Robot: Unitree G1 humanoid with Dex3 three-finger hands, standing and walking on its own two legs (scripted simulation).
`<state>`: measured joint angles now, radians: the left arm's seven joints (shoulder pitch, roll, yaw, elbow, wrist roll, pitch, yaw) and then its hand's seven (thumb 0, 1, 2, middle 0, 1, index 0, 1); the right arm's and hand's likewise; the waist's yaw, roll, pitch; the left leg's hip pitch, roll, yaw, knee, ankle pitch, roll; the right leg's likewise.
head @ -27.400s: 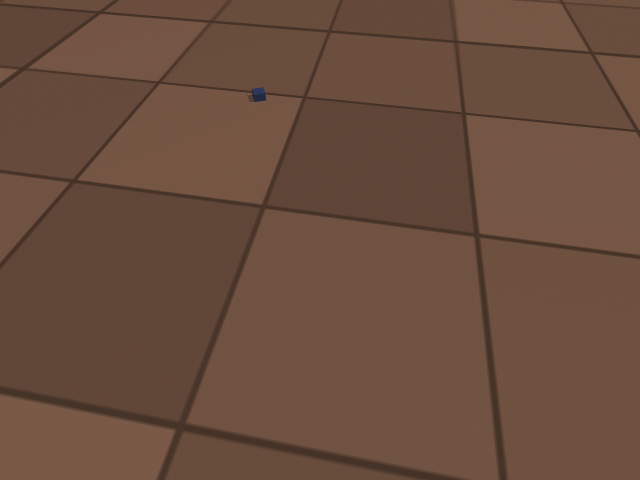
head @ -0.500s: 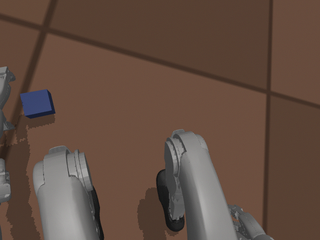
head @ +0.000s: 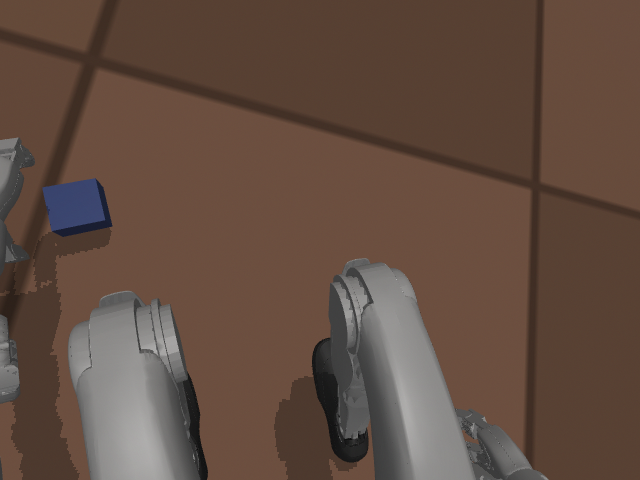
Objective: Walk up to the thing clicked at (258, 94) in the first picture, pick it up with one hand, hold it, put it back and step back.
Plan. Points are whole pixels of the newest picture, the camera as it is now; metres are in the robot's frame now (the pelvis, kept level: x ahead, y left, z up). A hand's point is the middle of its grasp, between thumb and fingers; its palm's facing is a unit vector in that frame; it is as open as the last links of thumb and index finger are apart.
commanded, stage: approach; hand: left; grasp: from above
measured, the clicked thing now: (78, 207) +0.47 +0.30 -0.30
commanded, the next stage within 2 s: close in in 0.58 s
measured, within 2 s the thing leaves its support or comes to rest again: neither
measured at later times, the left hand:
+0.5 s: hand (66, 171) +0.48 +0.27 -0.17, palm faces -0.39 -0.08 -0.92, open 13.5 cm
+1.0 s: hand (48, 207) +0.44 +0.30 -0.20, palm faces -0.45 -0.11 -0.89, open 13.9 cm
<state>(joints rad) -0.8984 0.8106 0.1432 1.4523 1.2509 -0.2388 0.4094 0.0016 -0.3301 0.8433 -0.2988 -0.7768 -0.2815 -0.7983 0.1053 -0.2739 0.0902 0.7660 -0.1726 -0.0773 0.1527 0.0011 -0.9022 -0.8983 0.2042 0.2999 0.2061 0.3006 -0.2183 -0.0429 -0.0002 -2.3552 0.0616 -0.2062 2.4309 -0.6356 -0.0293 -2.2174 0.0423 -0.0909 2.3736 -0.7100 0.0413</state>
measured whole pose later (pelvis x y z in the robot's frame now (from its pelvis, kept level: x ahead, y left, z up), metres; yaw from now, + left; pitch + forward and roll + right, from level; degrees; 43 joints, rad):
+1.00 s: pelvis +0.00 +0.00 -0.01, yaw -1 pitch +30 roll -9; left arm -0.99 0.79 0.09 1.57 1.27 -0.22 0.48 0.00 -0.48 0.98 -0.16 -0.91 -0.14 -0.93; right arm 0.09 -0.29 0.13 0.74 -0.19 -0.12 0.17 0.00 -0.90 -0.90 0.20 0.30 0.21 0.30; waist -0.27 -0.07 0.02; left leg -2.36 0.06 -0.23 2.46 -0.64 -0.04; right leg -2.22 0.05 -0.10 2.39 -0.71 0.04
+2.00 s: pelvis +0.00 +0.01 -0.02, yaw -5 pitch +27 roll -13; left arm -1.02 0.97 0.14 1.76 1.25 -0.19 0.64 0.00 -0.50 0.97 -0.13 -0.90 -0.10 -0.93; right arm 0.07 -0.33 0.26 0.73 -0.30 -0.28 0.27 0.00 -0.90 -0.90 0.20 0.30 0.20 0.30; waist -0.35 -0.14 0.15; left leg -2.36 0.07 -0.31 2.55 -0.69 -0.03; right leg -2.20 0.09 -0.16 2.42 -0.71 0.07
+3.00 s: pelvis +0.00 +0.01 -0.01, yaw -6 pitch +25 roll -14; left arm -1.02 0.99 0.08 1.76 1.21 -0.20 0.65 0.00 0.11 0.50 -0.57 -0.59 -0.59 -0.58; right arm 0.06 -0.33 0.32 0.71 -0.29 -0.31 0.28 0.00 -0.90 -0.90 0.20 0.30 0.20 0.30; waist -0.35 -0.16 0.18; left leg -2.33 0.07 -0.33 2.54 -0.69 -0.04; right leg -2.17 0.10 -0.18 2.38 -0.70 0.07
